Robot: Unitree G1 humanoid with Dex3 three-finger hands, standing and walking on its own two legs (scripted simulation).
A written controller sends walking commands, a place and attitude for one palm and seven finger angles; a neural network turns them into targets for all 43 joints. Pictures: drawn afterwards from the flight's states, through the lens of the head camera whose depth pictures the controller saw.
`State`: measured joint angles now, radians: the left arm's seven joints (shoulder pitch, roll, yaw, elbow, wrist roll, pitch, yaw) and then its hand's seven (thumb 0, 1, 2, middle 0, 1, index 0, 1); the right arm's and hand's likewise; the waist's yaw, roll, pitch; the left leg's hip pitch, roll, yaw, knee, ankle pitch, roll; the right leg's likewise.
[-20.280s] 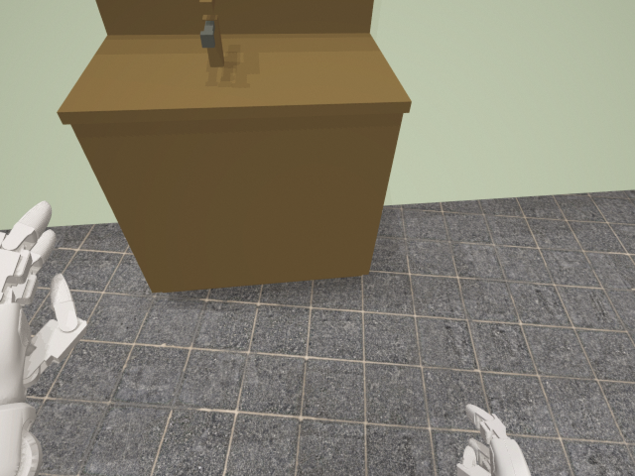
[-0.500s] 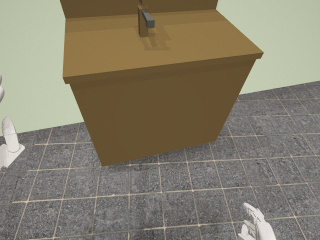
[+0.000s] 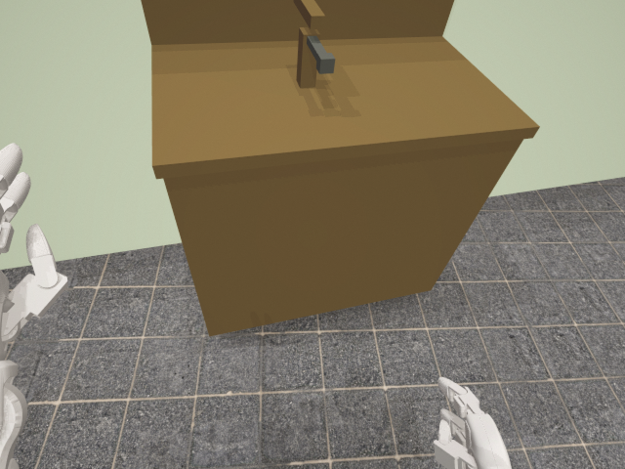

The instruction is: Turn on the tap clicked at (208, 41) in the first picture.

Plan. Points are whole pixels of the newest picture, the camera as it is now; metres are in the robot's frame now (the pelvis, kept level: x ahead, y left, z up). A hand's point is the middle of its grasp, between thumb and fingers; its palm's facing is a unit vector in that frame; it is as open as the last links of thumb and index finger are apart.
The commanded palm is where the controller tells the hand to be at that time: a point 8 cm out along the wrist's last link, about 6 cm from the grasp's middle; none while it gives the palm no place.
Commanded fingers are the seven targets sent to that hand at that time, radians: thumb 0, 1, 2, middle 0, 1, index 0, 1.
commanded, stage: shuffle to correct the standing spot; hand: left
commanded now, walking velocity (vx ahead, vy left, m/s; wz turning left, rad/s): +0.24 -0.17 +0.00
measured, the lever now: (325, 63) +0.77 +0.07 +0.14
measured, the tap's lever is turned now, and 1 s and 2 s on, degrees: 0 0 0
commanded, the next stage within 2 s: none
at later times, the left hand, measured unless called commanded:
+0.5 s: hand (126, 229) +0.29 +0.24 +0.17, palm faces +0.42 -0.86 -0.31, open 7.4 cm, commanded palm +0.23 +0.27 +0.18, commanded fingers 0.00 0.90 0.90 -0.20 -0.30 -0.20 -0.30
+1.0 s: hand (220, 179) +0.38 +0.17 +0.17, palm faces +0.41 -0.86 -0.32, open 7.4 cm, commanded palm +0.32 +0.21 +0.18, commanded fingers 0.00 0.90 0.90 -0.20 -0.30 -0.20 -0.30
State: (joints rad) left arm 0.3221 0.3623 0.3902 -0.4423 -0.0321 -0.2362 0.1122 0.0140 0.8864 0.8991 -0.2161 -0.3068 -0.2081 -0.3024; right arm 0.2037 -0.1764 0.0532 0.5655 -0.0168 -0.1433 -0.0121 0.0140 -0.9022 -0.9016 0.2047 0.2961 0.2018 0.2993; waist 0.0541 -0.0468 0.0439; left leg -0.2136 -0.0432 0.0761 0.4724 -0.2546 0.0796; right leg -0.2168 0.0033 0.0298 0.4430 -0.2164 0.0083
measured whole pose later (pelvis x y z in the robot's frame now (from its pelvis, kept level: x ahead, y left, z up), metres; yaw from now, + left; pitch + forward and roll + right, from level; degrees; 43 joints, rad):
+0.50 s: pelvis +0.07 -0.01 -0.02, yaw -1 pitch -1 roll -1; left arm 0.38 0.37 0.39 -0.59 -0.05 -0.20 0.14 0.01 0.89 0.90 -0.21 -0.31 -0.21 -0.30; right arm 0.26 -0.23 0.01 0.56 -0.02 -0.08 -0.04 0.01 -0.90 -0.90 0.20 0.30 0.20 0.30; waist 0.03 -0.06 0.07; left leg -0.36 0.07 0.10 0.64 -0.25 0.02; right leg -0.26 0.05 -0.08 0.70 -0.40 -0.05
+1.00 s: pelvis +0.16 -0.07 -0.03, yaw -1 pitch -1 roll -3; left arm 0.37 0.36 0.37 -0.62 -0.03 -0.16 0.14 0.01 0.89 0.90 -0.22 -0.31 -0.21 -0.30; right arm 0.18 -0.22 0.01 0.60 0.00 -0.05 -0.03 0.01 -0.90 -0.90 0.20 0.30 0.20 0.30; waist 0.02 -0.03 0.09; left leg -0.39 0.09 0.12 0.81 -0.44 -0.02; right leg -0.37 -0.05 -0.15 0.68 -0.28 -0.03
